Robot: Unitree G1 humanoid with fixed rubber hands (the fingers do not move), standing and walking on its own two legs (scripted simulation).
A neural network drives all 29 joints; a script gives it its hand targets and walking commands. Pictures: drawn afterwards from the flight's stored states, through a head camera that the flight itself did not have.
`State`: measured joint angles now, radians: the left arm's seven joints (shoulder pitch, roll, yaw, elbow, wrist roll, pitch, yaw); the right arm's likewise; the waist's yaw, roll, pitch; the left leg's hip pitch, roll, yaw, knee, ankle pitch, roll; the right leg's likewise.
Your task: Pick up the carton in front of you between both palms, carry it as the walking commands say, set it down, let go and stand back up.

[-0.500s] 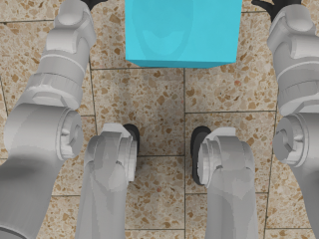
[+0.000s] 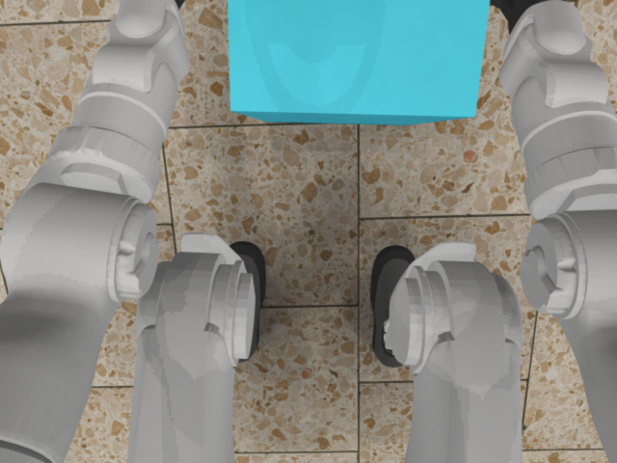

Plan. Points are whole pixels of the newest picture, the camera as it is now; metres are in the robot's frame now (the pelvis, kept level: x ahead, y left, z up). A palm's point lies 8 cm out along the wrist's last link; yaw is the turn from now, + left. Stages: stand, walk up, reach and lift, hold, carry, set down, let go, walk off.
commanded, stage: reach and lift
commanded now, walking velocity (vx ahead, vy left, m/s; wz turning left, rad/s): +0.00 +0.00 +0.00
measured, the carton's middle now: (346, 26) +0.54 -0.02 -0.24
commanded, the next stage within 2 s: none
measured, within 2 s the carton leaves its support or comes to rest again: leaves its support in 0.52 s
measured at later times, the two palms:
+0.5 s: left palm out of the picture +0.55 +0.14 -0.17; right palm (514, 2) +0.54 -0.17 -0.17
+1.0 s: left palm out of the picture +0.50 +0.14 +0.04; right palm out of the picture +0.49 -0.16 +0.03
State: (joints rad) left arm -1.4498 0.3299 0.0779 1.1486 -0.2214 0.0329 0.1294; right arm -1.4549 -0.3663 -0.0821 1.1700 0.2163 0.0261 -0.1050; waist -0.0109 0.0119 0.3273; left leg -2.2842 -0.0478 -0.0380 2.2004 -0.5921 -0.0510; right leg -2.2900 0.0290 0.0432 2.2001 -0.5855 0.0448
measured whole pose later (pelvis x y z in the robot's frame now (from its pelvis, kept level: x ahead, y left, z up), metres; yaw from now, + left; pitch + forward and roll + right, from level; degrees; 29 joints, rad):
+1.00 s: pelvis -0.02 +0.00 +0.10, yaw -1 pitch +43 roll +0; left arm -1.14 0.02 0.50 0.79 0.22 0.34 0.08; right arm -1.14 -0.06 -0.48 0.80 -0.22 0.36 -0.04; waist -0.01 0.02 -0.12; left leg -2.09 -0.12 -0.09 1.83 -0.49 -0.08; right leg -2.10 0.10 0.09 1.82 -0.48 0.08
